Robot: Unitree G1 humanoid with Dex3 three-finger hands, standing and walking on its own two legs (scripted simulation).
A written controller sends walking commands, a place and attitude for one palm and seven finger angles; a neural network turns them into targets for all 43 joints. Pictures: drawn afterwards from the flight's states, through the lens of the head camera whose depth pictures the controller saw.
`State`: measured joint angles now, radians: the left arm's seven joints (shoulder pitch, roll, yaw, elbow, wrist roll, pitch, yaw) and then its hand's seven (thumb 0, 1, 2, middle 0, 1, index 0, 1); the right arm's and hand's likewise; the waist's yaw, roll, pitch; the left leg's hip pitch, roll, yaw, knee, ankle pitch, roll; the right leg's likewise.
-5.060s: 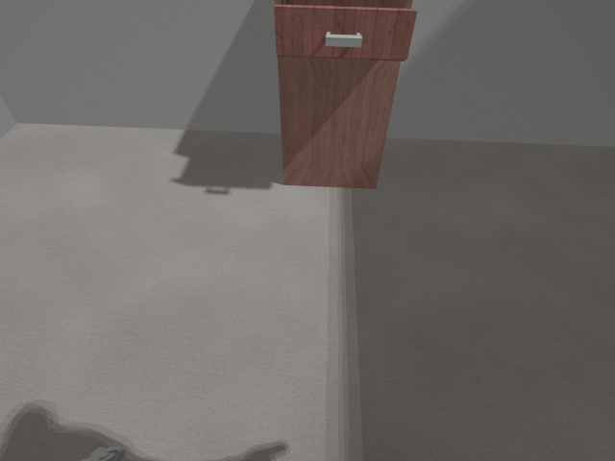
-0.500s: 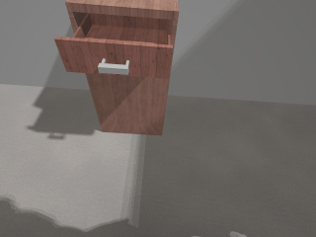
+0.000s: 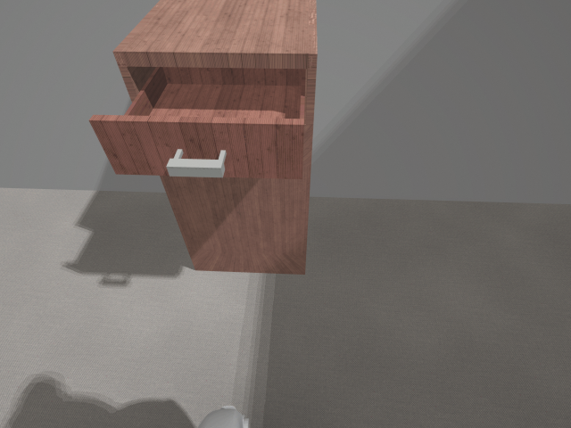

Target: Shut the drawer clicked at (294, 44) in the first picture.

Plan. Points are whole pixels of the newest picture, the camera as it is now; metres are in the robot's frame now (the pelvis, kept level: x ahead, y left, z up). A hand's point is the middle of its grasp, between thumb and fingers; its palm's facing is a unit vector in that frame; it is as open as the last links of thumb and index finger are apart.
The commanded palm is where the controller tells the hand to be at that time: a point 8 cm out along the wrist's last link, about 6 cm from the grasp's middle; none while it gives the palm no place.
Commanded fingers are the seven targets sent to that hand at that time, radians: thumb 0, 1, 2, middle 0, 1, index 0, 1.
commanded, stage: take the last steps up to it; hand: left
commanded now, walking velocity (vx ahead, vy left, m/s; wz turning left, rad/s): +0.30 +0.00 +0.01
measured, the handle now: (198, 161) +0.59 +0.21 +0.03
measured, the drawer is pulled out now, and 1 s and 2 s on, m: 0.22 0.22 0.22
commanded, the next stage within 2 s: come to a stop and stand still in 0.44 s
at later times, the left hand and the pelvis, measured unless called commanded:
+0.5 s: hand (168, 378) +0.23 +0.23 -0.17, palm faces +0.01 -0.98 -0.21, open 7.3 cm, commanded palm none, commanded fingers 0.00 0.90 0.90 -0.20 -0.30 -0.20 -0.30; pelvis +0.16 +0.04 +0.00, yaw -2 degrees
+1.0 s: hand (176, 364) +0.26 +0.23 -0.19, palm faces +0.04 -0.98 -0.21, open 7.3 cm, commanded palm none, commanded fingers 0.00 0.90 0.90 -0.20 -0.30 -0.20 -0.30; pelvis +0.20 +0.04 -0.02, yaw -1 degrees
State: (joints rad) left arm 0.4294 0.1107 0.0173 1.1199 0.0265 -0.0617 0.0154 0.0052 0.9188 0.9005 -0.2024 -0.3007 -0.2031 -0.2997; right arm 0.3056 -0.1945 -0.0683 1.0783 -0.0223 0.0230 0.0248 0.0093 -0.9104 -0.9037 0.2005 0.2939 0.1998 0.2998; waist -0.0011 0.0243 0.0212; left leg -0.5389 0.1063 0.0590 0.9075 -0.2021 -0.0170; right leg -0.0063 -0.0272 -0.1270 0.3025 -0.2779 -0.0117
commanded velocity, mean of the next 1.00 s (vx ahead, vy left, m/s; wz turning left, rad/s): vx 0.04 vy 0.01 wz -0.01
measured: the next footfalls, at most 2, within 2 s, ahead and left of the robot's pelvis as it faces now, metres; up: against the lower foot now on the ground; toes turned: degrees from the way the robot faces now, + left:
left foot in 0.16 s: +0.18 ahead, +0.15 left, +0.00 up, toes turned +8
right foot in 0.60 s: +0.29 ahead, -0.09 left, +0.00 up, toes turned -9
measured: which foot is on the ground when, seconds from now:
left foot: up 0.00-0.14, down 0.16-0.60, up 0.62-0.94, down 0.96-1.00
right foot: down 0.00-0.16, up 0.18-0.58, down 0.60-1.00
